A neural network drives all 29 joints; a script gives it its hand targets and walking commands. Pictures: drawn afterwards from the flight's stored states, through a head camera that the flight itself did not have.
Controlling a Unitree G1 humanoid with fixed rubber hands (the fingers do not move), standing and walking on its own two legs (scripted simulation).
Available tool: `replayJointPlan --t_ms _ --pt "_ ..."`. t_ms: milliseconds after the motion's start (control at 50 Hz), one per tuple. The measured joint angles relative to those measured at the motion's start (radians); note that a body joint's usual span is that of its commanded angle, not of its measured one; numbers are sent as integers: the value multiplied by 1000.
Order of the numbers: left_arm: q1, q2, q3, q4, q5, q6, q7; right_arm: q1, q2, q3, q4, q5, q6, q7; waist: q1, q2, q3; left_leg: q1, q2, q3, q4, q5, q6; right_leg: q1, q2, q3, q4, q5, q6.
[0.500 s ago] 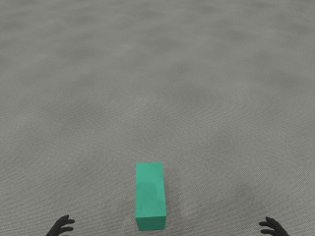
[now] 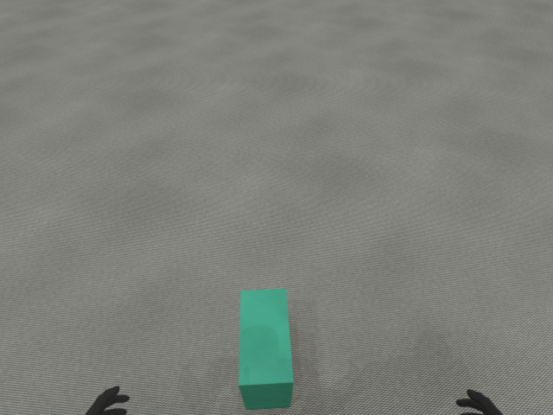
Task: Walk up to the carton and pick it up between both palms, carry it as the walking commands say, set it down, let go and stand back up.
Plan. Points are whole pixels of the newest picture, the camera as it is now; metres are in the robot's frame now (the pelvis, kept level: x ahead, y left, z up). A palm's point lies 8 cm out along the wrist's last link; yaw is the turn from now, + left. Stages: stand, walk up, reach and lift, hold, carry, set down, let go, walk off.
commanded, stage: stand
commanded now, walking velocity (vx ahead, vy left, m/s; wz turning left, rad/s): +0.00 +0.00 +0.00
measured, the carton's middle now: (265, 349) +0.45 +0.06 -0.63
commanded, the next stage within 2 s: none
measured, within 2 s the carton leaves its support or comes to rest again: neither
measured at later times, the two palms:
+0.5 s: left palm out of the picture +0.08 +0.30 -0.10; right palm out of the picture +0.08 -0.30 -0.09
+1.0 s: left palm out of the picture +0.06 +0.31 -0.10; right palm out of the picture +0.06 -0.31 -0.09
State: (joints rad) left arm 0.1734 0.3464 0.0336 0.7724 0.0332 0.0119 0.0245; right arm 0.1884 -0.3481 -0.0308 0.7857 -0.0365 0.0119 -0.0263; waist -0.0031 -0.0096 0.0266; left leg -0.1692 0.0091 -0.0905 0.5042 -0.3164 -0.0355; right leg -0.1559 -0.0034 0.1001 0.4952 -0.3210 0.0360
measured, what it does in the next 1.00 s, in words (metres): stands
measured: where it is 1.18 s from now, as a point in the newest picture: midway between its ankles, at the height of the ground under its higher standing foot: outside the picture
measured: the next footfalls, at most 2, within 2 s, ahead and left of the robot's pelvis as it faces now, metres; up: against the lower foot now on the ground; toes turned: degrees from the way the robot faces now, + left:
none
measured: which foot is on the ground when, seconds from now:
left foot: down 0.00-1.00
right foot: down 0.00-1.00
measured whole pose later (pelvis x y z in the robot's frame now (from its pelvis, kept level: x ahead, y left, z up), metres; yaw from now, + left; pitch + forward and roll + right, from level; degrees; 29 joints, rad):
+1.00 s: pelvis -0.03 +0.00 +0.01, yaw +0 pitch -3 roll +0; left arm 0.15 0.38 0.01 0.97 0.02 0.00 0.01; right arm 0.15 -0.38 -0.02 0.99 -0.02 0.00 -0.01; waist 0.00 0.00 0.04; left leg -0.14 0.01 -0.10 0.43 -0.24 -0.04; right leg -0.13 -0.01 0.09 0.41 -0.24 0.04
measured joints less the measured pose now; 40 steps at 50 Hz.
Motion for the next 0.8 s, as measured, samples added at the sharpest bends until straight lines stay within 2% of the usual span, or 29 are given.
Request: replayJointPlan --t_ms 800 --pt "-15 32 -17 166 -10 -8 -11 -32 -31 13 174 9 -12 12 4 4 11 19 0 -6 -62 68 -2 22 -4 -4 -64 67 3"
